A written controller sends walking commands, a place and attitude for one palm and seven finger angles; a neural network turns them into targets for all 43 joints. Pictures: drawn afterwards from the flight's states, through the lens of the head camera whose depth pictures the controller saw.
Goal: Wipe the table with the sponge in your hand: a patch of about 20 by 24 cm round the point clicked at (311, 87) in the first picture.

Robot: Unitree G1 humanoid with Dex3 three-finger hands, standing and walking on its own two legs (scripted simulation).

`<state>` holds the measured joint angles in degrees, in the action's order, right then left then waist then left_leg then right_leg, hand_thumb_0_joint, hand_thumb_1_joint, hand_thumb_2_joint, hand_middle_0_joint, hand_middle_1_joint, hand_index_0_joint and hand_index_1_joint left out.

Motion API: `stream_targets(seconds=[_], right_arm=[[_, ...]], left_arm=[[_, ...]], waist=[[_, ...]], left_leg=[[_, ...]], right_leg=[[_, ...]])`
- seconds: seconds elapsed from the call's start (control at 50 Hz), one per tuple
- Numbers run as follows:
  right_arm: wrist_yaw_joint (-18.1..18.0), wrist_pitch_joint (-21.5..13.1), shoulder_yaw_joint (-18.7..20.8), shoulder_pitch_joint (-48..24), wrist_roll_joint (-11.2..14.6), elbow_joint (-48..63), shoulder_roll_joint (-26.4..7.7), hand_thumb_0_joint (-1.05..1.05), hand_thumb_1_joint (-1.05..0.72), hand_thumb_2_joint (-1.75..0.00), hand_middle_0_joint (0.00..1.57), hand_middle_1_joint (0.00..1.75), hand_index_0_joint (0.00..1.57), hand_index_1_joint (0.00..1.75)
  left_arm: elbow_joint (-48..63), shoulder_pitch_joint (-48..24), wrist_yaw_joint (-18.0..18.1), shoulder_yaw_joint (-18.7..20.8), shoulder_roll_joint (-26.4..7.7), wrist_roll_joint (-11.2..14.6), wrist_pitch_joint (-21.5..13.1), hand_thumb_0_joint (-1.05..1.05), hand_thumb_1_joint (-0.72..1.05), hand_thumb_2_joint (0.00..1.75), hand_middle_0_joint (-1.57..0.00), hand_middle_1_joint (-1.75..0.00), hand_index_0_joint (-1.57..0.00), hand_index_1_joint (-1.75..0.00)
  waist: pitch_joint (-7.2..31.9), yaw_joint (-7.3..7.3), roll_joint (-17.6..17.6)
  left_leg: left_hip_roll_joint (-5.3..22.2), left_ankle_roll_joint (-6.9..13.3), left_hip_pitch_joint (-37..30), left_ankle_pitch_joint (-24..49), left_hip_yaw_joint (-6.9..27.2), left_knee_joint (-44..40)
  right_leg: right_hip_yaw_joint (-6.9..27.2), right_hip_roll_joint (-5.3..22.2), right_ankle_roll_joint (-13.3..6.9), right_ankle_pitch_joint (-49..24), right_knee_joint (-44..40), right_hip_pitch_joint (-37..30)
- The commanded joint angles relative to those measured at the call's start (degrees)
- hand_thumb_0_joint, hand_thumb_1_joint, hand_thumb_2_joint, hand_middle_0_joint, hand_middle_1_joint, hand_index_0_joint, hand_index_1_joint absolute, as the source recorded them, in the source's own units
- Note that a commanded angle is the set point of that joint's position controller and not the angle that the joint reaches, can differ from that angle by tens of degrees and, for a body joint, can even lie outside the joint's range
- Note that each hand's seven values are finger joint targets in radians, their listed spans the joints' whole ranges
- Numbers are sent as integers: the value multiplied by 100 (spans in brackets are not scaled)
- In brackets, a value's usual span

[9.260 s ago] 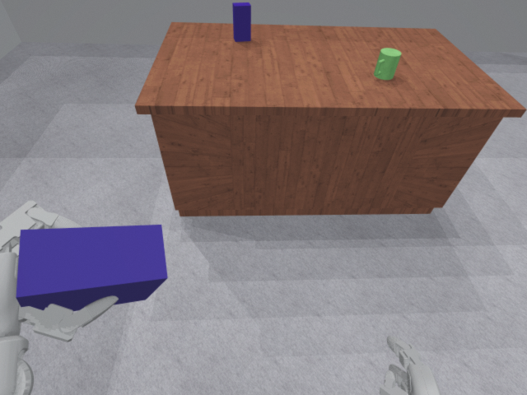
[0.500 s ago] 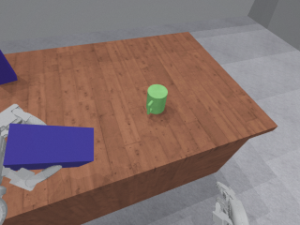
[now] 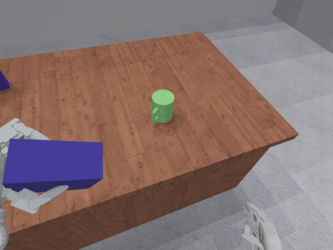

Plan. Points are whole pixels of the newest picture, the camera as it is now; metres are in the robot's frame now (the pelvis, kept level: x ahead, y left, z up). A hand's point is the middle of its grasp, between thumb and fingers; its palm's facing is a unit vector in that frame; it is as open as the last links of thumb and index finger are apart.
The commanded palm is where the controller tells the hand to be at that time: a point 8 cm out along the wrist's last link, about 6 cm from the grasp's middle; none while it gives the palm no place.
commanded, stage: come to a stop and stand still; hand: left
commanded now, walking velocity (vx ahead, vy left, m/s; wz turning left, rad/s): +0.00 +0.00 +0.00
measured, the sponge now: (70, 168) +0.23 +0.20 +0.13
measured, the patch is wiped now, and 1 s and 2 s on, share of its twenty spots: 0.00 0.00 0.00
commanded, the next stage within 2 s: look again from close up in 1.58 s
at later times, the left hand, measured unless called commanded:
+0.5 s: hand (21, 159) +0.24 +0.29 +0.13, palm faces +0.27 -0.87 -0.41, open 10.3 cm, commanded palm +0.18 +0.33 +0.18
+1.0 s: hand out of the picture +0.21 +0.31 +0.15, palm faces +0.35 -0.86 -0.38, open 10.3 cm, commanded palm +0.15 +0.34 +0.18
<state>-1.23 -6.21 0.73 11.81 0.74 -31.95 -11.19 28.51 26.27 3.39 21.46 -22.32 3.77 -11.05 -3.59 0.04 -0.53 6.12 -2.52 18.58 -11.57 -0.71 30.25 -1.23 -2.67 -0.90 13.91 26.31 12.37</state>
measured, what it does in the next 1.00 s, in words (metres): shifts its weight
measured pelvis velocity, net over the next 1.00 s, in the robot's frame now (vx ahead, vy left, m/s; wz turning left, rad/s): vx -0.02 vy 0.07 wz -0.01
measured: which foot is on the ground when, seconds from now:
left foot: down 0.00-1.00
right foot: down 0.00-1.00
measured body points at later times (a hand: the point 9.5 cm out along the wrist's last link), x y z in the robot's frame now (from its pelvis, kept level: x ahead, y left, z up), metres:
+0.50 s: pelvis +0.02 +0.05 +0.00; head +0.06 +0.09 +0.44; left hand +0.22 +0.34 +0.16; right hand +0.18 -0.18 -0.07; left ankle +0.05 +0.15 -0.74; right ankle +0.00 -0.11 -0.74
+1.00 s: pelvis -0.02 +0.07 +0.00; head +0.02 +0.10 +0.45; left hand +0.18 +0.36 +0.17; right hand +0.17 -0.15 -0.06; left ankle +0.05 +0.15 -0.74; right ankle +0.00 -0.11 -0.74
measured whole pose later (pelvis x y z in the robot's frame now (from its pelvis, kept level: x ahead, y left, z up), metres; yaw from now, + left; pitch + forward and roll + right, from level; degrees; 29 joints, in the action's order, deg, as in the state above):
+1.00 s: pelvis -0.02 +0.07 +0.00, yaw -1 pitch -2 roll -2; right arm -0.2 -7.1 -2.6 10.0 0.6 -30.8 -10.5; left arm 29.0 24.3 5.1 21.2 -21.0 1.2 -9.8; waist -5.9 -1.1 -1.9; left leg 1.6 2.8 18.1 -10.7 -4.0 30.2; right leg -1.1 2.9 3.1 11.0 23.9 11.3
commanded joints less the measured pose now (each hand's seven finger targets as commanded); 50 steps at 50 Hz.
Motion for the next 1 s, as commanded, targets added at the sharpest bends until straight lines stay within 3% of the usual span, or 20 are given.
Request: stream_targets(seconds=[0.0, 0.1, 0.12, 0.14, 0.16, 0.2, 0.22, 0.28, 0.32, 0.4, 0.42, 0.44, 0.48, 0.52, 0.62, 0.66, 0.72, 0.74, 0.8, 0.98], right_arm=[[-80, -338, 193, -507, 31, 886, -617, 0, -90, -90, 20, 30, 20, 30], [-128, -351, 167, -533, 34, 799, -663, 0, -90, -90, 20, 30, 20, 30], [-636, -305, -580, 268, 380, 1024, -1041, 0, -90, -90, 20, 30, 20, 30], [-446, -522, -53, -139, 187, 843, -327, 0, -90, -90, 20, 30, 20, 30], [-240, -536, -33, -491, 12, 634, -653, 0, -90, -90, 20, 30, 20, 30], [-127, -605, 120, -227, -108, 635, -973, 0, -90, -90, 20, 30, 20, 30], [-26, -624, 115, -250, -81, 558, -971, 0, -90, -90, 20, 30, 20, 30], [150, -622, 182, -118, -19, 663, -965, 0, -90, -90, 20, 30, 20, 30], [183, -638, 158, -320, 38, 695, -909, 0, -90, -90, 20, 30, 20, 30], [60, -503, 136, -494, -71, 806, -959, 0, -90, -90, 20, 30, 20, 30], [31, -482, 122, -580, -59, 794, -968, 0, -90, -90, 20, 30, 20, 30], [-6, -439, 130, -504, -98, 807, -920, 0, -90, -90, 20, 30, 20, 30], [-7, -428, 130, -495, -107, 860, -914, 0, -90, -90, 20, 30, 20, 30], [21, -473, 123, -512, -109, 844, -899, 0, -90, -90, 20, 30, 20, 30], [113, -581, 145, -397, -97, 784, -913, 0, -90, -90, 20, 30, 20, 30], [112, -540, 150, -274, -114, 792, -935, 0, -90, -90, 20, 30, 20, 30], [113, -489, 141, -384, -59, 766, -963, 0, -90, -90, 20, 30, 20, 30], [105, -418, 116, -344, -60, 814, -892, 0, -90, -90, 20, 30, 20, 30], [47, -343, 111, -484, -10, 915, -877, 0, -90, -90, 20, 30, 20, 30], [-29, -470, 65, -584, 47, 1005, -813, 0, -90, -90, 20, 30, 20, 30]], left_arm=[[1205, -201, 199, 659, -932, 32, -296, 0, 10, 130, -120, -160, -120, -160], [1186, -238, 242, 650, -942, 14, -267, 0, 10, 130, -120, -160, -120, -160], [3344, -5767, 382, 2485, -5702, -97, -1325, 0, 10, 130, -120, -160, -120, -160], [569, -3041, 307, 1830, -2094, -260, -842, 0, 10, 130, -120, -160, -120, -160], [335, -2300, 310, 1469, -1907, -195, -630, 0, 10, 130, -120, -160, -120, -160], [-12, -1733, 291, 1320, -1892, -139, -643, 0, 10, 130, -120, -160, -120, -160], [-245, -1176, 242, 1059, -1497, -66, -614, 0, 10, 130, -120, -160, -120, -160], [783, -408, 171, 511, -800, -98, -578, 0, 10, 130, -120, -160, -120, -160], [915, -74, 209, 482, -751, -110, -513, 0, 10, 130, -120, -160, -120, -160], [1318, -506, 269, 890, -1074, -292, -515, 0, 10, 130, -120, -160, -120, -160], [1504, -639, 337, 1215, -1513, -297, -541, 0, 10, 130, -120, -160, -120, -160], [1469, -557, 359, 1050, -1183, -312, -530, 0, 10, 130, -120, -160, -120, -160], [1754, -575, 411, 1043, -1225, -320, -489, 0, 10, 130, -120, -160, -120, -160], [2061, -565, 448, 1129, -1423, -350, -439, 0, 10, 130, -120, -160, -120, -160], [2041, -315, 402, 680, -877, -360, -324, 0, 10, 130, -120, -160, -120, -160], [1942, -306, 381, 619, -817, -348, -306, 0, 10, 130, -120, -160, -120, -160], [1309, -209, 339, 754, -834, -332, -223, 0, 10, 130, -120, -160, -120, -160], [1265, -275, 311, 548, -603, -293, -218, 0, 10, 130, -120, -160, -120, -160], [1197, -559, 279, 665, -775, -205, -230, 0, 10, 130, -120, -160, -120, -160], [1632, -719, 310, 491, -789, -238, -302, 0, 10, 130, -120, -160, -120, -160]], waist=[[929, -41, 240], [918, -45, 74], [630, 260, 1171], [477, -76, 213], [450, -98, -218], [769, -145, -304], [1091, -136, -7], [1030, -111, 126], [1036, -113, 268], [611, -45, -40], [813, -69, 213], [789, -62, 434], [997, -132, 1135], [1317, -155, 1372], [1529, -132, 1304], [1355, -93, 898], [1269, -77, 570], [1101, -44, 541], [865, -5, 313], [772, -61, 749]], left_leg=[[-155, 339, -836, -113, 70, -125], [-120, 363, -855, 371, 177, -309], [-269, 439, -462, 26, 295, -318], [162, 449, -541, -235, 244, -211], [-86, 343, -559, -569, 92, -336], [-364, 339, -658, -520, 27, 362], [-360, 344, -952, -395, 45, 356], [-253, 394, -897, 164, 19, 166], [-145, 455, -1186, 287, 53, -118], [28, 401, -800, 434, 237, -480], [28, 400, -979, 407, 220, -625], [82, 413, -943, 713, 279, -671], [114, 409, -1154, 1319, 206, -623], [138, 397, -1558, 1893, 192, -516], [281, 414, -2011, 2561, 270, -375], [368, 409, -1840, 2625, 418, -352], [313, 367, -1623, 2147, 311, -470], [326, 354, -1424, 1940, 345, -489], [224, 330, -887, 518, 321, -706], [187, 389, -544, -1429, 419, -1193]], right_leg=[[700, 713, -53, -645, -862, 282], [540, 695, -43, -1056, -732, 91], [161, 605, 370, 86, -549, 537], [43, 712, 78, 856, -475, 962], [264, 426, -40, 445, -638, 685], [847, 869, -299, -174, -789, 798], [861, 892, -377, -288, -613, 767], [525, 846, -228, -1170, -435, 262], [323, 656, -112, -1018, -277, 316], [52, 563, 6, -1092, -326, 67], [39, 506, 24, -933, -199, 39], [-78, 505, 10, -1081, -114, -51], [-106, 503, -8, -1165, -87, -99], [-148, 454, 6, -1032, 17, -55], [-241, 419, 17, -582, -43, 203], [-279, 457, 23, -602, -219, 199], [-263, 466, 47, -861, -241, 107], [-258, 510, 42, -873, -318, 60], [-129, 615, 25, -833, -472, -103], [-6, 583, 11, -120, -510, -51]])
